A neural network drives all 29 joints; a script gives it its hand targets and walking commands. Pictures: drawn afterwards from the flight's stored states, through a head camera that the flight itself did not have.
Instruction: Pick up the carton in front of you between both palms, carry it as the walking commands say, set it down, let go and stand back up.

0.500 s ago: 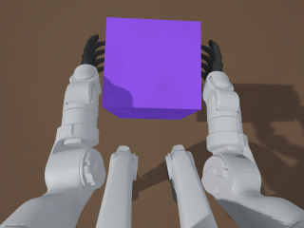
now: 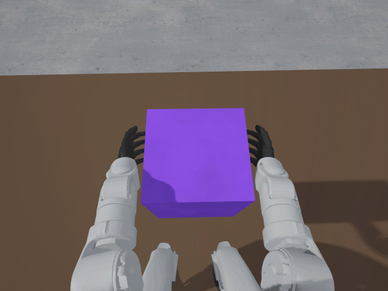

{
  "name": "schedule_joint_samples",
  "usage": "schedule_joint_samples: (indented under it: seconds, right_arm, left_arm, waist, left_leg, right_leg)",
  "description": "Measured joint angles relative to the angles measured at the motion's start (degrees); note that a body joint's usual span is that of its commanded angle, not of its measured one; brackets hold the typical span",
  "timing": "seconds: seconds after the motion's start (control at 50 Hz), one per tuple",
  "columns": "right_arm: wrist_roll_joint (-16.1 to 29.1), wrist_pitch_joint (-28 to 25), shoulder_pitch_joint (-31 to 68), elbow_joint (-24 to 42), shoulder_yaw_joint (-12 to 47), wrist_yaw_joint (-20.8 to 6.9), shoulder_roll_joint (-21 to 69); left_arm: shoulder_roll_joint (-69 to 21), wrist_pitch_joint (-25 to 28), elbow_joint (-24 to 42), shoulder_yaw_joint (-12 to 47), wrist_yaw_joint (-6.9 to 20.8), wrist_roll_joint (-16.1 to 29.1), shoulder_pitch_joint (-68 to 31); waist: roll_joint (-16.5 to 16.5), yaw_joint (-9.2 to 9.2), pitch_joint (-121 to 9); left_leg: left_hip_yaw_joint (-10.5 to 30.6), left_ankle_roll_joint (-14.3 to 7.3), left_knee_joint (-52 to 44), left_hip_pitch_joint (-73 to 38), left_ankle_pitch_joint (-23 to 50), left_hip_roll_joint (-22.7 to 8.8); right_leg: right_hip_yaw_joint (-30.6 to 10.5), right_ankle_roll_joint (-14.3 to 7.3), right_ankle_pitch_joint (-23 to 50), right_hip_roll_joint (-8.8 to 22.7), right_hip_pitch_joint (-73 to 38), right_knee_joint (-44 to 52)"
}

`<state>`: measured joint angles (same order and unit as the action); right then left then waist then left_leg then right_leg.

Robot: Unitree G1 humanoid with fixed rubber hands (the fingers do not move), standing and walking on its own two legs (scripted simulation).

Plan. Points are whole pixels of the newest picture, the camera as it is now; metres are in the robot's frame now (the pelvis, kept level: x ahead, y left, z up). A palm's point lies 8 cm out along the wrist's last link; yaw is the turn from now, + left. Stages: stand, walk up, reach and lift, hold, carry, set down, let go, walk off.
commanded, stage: reach and lift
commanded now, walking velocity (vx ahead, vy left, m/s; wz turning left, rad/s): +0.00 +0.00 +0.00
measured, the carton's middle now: (195, 170) +0.39 +0.00 -0.10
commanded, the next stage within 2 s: hold in 1.54 s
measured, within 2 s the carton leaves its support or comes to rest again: neither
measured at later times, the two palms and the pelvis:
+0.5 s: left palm (106, 155) +0.33 +0.15 +0.11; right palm (296, 148) +0.34 -0.15 +0.11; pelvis +0.04 -0.01 +0.10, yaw +0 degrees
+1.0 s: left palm (99, 154) +0.33 +0.15 +0.13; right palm (302, 147) +0.33 -0.15 +0.14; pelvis +0.03 +0.00 +0.11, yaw +0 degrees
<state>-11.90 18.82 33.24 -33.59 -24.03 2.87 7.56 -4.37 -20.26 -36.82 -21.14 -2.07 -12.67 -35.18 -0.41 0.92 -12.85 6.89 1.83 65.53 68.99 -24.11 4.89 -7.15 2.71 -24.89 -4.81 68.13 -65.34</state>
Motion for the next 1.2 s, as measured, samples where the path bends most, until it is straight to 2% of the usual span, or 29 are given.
schedule_joint_samples:
  seconds: [0.3,0.48,0.58,0.7,0.9,1.2]
  right_arm:
    - [-0.40,2.50,-13.10,4.61,4.87,-0.62,1.63]
    - [-0.35,8.94,-18.75,10.07,9.01,-1.39,0.99]
    - [-2.19,12.95,-18.64,11.03,9.37,-2.30,1.03]
    - [-4.70,15.14,-16.10,9.48,7.25,-3.28,1.66]
    - [-5.19,15.32,-14.21,10.94,6.13,-3.54,2.20]
    - [-4.58,17.32,-16.64,14.10,8.79,-3.74,1.53]
  left_arm:
    - [-2.58,-2.34,5.79,3.34,0.22,0.19,13.93]
    - [-4.00,-8.73,12.74,6.18,-0.02,-0.26,20.57]
    - [-4.12,-12.85,14.27,6.71,0.44,-1.78,20.96]
    - [-4.69,-15.03,12.84,4.56,1.47,-4.17,18.54]
    - [-4.61,-15.27,13.91,3.83,1.97,-4.29,16.36]
    - [-4.57,-17.29,17.50,6.38,1.62,-3.78,19.09]
  waist:
    - [0.06,-0.30,3.24]
    - [0.27,-0.65,5.57]
    - [0.29,-0.67,7.31]
    - [0.28,-0.62,10.00]
    - [0.20,-0.65,12.56]
    - [0.24,-0.60,12.39]
  left_leg:
    - [1.03,-0.45,-22.72,-30.44,5.82,-1.33]
    - [1.31,-0.74,-35.00,-48.45,9.58,-2.16]
    - [1.31,-0.81,-38.85,-55.50,10.94,-2.46]
    - [1.28,-0.81,-38.84,-57.81,11.27,-2.48]
    - [1.12,-0.81,-38.50,-57.80,11.64,-2.46]
    - [0.81,-1.05,-42.22,-61.25,12.38,-2.67]
  right_leg:
    - [-0.68,-1.29,5.89,1.24,-30.24,22.50]
    - [-0.98,-1.72,9.68,2.06,-48.21,34.74]
    - [-1.05,-1.86,11.03,2.30,-55.21,38.51]
    - [-0.92,-1.87,11.34,2.31,-57.54,38.51]
    - [-0.83,-1.74,11.76,2.37,-57.57,38.29]
    - [-0.95,-1.77,12.55,2.76,-60.98,42.01]
